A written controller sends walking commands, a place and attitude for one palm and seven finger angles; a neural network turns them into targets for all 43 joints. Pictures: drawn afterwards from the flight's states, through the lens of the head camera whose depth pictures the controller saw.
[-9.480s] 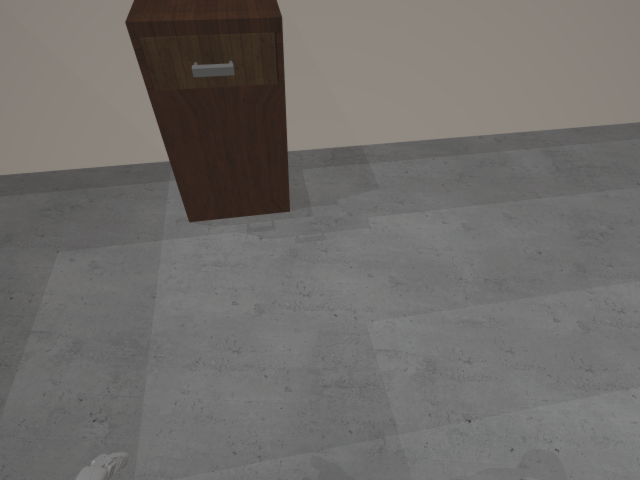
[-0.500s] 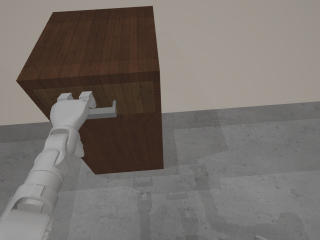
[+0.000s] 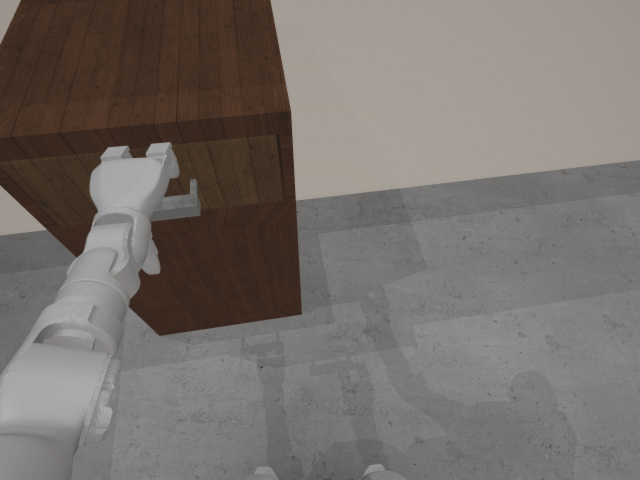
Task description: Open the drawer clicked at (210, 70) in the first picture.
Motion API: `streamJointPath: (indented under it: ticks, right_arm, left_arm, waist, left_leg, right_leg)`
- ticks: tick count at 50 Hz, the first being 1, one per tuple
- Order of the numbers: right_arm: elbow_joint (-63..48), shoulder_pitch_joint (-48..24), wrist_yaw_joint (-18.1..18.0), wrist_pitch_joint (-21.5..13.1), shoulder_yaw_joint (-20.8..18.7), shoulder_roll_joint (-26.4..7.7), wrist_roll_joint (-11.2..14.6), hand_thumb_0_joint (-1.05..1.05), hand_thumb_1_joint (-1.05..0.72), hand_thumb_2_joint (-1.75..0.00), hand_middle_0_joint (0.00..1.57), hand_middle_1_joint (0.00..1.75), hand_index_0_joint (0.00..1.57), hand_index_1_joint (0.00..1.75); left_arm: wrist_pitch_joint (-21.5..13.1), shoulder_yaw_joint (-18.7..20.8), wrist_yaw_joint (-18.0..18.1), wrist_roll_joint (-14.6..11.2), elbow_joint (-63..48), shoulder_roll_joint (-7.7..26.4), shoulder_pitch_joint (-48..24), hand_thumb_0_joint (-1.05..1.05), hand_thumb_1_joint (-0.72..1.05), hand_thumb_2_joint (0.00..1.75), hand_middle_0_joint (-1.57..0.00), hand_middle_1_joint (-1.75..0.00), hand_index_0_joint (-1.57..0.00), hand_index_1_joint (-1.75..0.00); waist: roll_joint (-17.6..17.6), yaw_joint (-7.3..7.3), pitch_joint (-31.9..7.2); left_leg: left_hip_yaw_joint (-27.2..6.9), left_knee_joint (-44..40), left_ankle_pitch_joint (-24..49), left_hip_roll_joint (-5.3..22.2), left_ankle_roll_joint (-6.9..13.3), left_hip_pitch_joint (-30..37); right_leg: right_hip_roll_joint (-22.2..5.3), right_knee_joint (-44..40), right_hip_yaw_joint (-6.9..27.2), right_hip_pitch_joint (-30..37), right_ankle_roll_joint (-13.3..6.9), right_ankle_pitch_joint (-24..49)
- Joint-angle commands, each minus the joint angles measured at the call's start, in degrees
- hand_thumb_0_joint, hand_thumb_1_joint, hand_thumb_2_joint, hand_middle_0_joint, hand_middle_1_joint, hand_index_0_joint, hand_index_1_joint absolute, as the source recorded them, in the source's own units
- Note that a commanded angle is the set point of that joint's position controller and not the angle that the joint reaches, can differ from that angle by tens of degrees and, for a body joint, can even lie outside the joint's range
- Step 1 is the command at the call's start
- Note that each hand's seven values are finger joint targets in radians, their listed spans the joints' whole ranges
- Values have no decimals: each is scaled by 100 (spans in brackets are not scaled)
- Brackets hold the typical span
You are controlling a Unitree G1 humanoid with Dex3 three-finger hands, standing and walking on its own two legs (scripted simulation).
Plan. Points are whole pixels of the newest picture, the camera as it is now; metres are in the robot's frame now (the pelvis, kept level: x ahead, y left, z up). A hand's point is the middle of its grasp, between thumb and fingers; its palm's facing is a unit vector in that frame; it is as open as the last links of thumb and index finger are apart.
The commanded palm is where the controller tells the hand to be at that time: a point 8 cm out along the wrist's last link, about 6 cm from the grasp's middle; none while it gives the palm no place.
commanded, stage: move the hooked fingers above the handle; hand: left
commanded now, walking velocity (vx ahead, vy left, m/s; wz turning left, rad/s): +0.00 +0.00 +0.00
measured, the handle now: (159, 198) +0.54 +0.25 -0.05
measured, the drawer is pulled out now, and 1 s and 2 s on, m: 0.00 0.00 0.00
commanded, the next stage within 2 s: lower the fingers behind the handle in 0.86 s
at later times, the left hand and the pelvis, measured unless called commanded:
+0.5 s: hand (142, 205) +0.49 +0.24 +0.01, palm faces -0.08 -0.03 -1.00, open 13.8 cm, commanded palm +0.48 +0.24 +0.07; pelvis +0.00 +0.00 -0.01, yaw -1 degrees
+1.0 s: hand (151, 197) +0.50 +0.23 +0.02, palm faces -0.07 -0.03 -1.00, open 13.8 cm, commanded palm +0.48 +0.23 +0.06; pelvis +0.00 +0.00 -0.01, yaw -1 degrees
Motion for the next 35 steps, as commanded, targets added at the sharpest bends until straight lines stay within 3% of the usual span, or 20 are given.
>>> streamJointPath:
  ticks: [1, 6, 7, 10, 11, 14, 16, 17, 19, 20, 22, 25, 27, 29, 30, 32, 34, 35]
  right_arm:
    - [-272, 759, -58, -92, -259, -976, -111, 0, -90, -90, 20, 30, 20, 30]
    - [-300, 838, 14, -37, -225, -1034, -138, 0, -90, -90, 20, 30, 20, 30]
    - [-307, 902, 10, -38, -233, -1053, -122, 0, -90, -90, 20, 30, 20, 30]
    - [-328, 967, -6, -30, -242, -1075, -97, 0, -90, -90, 20, 30, 20, 30]
    - [-323, 993, -22, -12, -242, -1086, -93, 0, -90, -90, 20, 30, 20, 30]
    - [-301, 994, -66, 27, -208, -1106, -35, 0, -90, -90, 20, 30, 20, 30]
    - [-319, 1000, -91, 5, -193, -1106, -42, 0, -90, -90, 20, 30, 20, 30]
    - [-334, 1051, -115, 0, -214, -1108, -50, 0, -90, -90, 20, 30, 20, 30]
    - [-346, 1069, -129, -25, -263, -1050, -79, 0, -90, -90, 20, 30, 20, 30]
    - [-316, 1075, -124, -51, -288, -1009, -94, 0, -90, -90, 20, 30, 20, 30]
    - [-224, 1133, -107, -88, -316, -1029, -125, 0, -90, -90, 20, 30, 20, 30]
    - [-158, 1130, -63, -97, -304, -1039, -145, 0, -90, -90, 20, 30, 20, 30]
    - [-139, 1121, -31, -86, -297, -1070, -166, 0, -90, -90, 20, 30, 20, 30]
    - [-121, 1102, 31, -76, -295, -1058, -178, 0, -90, -90, 20, 30, 20, 30]
    - [-126, 1090, 59, -59, -290, -1060, -172, 0, -90, -90, 20, 30, 20, 30]
    - [-139, 1097, 90, -32, -280, -1064, -147, 0, -90, -90, 20, 30, 20, 30]
    - [-155, 1084, 96, -31, -282, -1077, -141, 0, -90, -90, 20, 30, 20, 30]
    - [-169, 1065, 92, -8, -259, -1085, -131, 0, -90, -90, 20, 30, 20, 30]
  left_arm:
    - [-37, 716, 385, 68, -790, 1818, -2866, 0, -50, 30, -30, -120, -30, -120]
    - [308, 792, 410, 74, -129, 1972, -2547, 0, -50, 30, -30, -120, -30, -120]
    - [316, 750, 376, 78, -208, 2013, -2693, 0, -50, 30, -30, -120, -30, -120]
    - [313, 667, 181, 17, -202, 2000, -2648, 0, -50, 30, -30, -120, -30, -120]
    - [250, 779, 116, -17, -246, 2145, -2620, 0, -50, 30, -30, -120, -30, -120]
    - [256, 630, 2, -33, 15, 2076, -2517, 0, -50, 30, -30, -120, -30, -120]
    - [78, 703, -54, -39, -242, 2222, -2771, 0, -50, 30, -30, -120, -30, -120]
    - [-71, 815, -55, 0, -516, 2390, -2859, 0, -50, 30, -30, -120, -30, -120]
    - [-342, 707, -38, 22, -863, 2146, -2860, 0, -50, 30, -30, -120, -30, -120]
    - [-438, 493, -6, 32, -929, 1840, -2956, 0, -50, 30, -30, -120, -30, -120]
    - [-586, 573, 117, 46, -1077, 1868, -3134, 0, -50, 30, -30, -120, -30, -120]
    - [-479, 634, 351, 12, -842, 1850, -3164, 0, -50, 30, -30, -120, -30, -120]
    - [-338, 798, 510, 56, -825, 2063, -3267, 0, -50, 30, -30, -120, -30, -120]
    - [-117, 709, 603, 77, -728, 1887, -3184, 0, -50, 30, -30, -120, -30, -120]
    - [18, 658, 614, 90, -608, 1806, -3072, 0, -50, 30, -30, -120, -30, -120]
    - [241, 443, 559, 69, -384, 1548, -3103, 0, -50, 30, -30, -120, -30, -120]
    - [319, 426, 522, 57, -589, 1587, -3379, 0, -50, 30, -30, -120, -30, -120]
    - [400, 521, 490, 52, -411, 1699, -3194, 0, -50, 30, -30, -120, -30, -120]
  waist:
    - [332, -116, -2452]
    - [140, -85, -2560]
    - [160, -154, -2687]
    - [114, -186, -2738]
    - [32, -155, -2818]
    - [-165, -260, -2251]
    - [8, -241, -2259]
    - [159, -201, -2582]
    - [468, -190, -2843]
    - [640, -290, -2746]
    - [707, -320, -2708]
    - [576, -373, -2566]
    - [733, -318, -2775]
    - [852, -269, -2879]
    - [849, -241, -2890]
    - [653, -334, -2668]
    - [650, -344, -2821]
    - [504, -280, -2791]
  left_leg:
    - [146, -158, 2427, -3, 102, 1392]
    - [288, -29, 2505, -26, 125, 886]
    - [291, -8, 2494, -3, 132, 914]
    - [345, -1, 2334, 4, 164, 898]
    - [338, 5, 2411, -3, 171, 871]
    - [356, -83, 1908, -4, 200, 555]
    - [345, -97, 1834, 2, 207, 582]
    - [311, -64, 1962, 14, 202, 760]
    - [255, 21, 2302, 44, 167, 1181]
    - [240, 63, 2351, 70, 150, 1339]
    - [120, 119, 2417, 129, 113, 1499]
    - [81, 141, 2330, 124, 98, 1388]
    - [72, 167, 2489, 111, 68, 1445]
    - [76, 176, 2823, 124, 24, 1600]
    - [75, 179, 2924, 123, 2, 1645]
    - [36, 113, 2931, 155, -8, 1645]
    - [40, 60, 2867, 163, 16, 1766]
    - [68, 25, 2774, 135, 40, 1662]
  right_leg:
    - [125, -148, -309, 640, -266, 1798]
    - [126, -38, -287, 939, -218, 2253]
    - [120, -34, -271, 935, -195, 2296]
    - [124, -115, -215, 1044, -160, 2315]
    - [113, -109, -204, 1183, -163, 2425]
    - [111, -238, -200, 974, -132, 2041]
    - [101, -239, -181, 939, -154, 1927]
    - [103, -173, -166, 967, -161, 1958]
    - [134, -115, -206, 747, -197, 1978]
    - [151, -126, -239, 478, -200, 1861]
    - [178, -69, -310, 124, -214, 1603]
    - [197, -37, -373, -31, -219, 1452]
    - [189, 44, -394, -18, -229, 1539]
    - [206, 68, -445, 1, -244, 1707]
    - [213, 66, -460, 10, -243, 1733]
    - [225, -3, -505, -33, -227, 1683]
    - [217, -76, -472, 93, -215, 1699]
    - [215, -104, -454, 265, -216, 1719]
